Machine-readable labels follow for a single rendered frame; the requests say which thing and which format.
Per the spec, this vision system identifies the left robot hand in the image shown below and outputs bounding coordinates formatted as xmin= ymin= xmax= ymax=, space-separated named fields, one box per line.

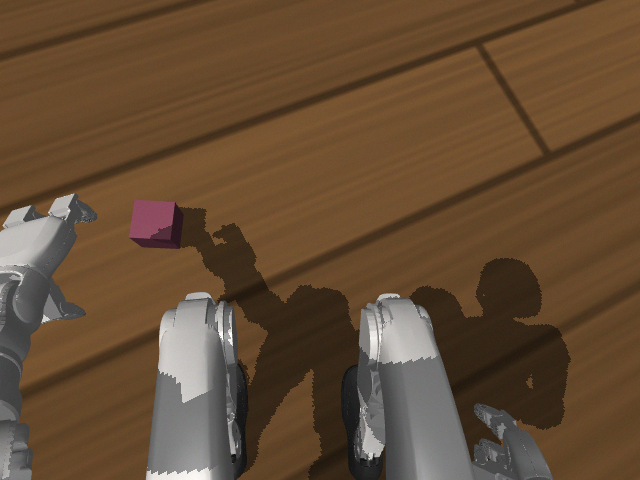
xmin=0 ymin=193 xmax=97 ymax=324

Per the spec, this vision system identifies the cube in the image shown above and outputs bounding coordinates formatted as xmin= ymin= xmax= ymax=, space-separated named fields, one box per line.
xmin=129 ymin=200 xmax=184 ymax=249

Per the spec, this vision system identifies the right robot hand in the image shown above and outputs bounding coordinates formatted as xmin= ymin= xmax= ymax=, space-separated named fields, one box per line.
xmin=472 ymin=403 xmax=553 ymax=480

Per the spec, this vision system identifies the right robot foot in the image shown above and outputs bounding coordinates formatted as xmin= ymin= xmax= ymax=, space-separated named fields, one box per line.
xmin=341 ymin=364 xmax=383 ymax=480

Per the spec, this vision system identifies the left robot arm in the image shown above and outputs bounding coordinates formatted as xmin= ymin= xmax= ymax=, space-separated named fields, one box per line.
xmin=0 ymin=266 xmax=50 ymax=480

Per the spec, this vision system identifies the left robot foot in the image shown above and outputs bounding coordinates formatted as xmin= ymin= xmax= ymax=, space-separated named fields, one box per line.
xmin=231 ymin=363 xmax=248 ymax=480

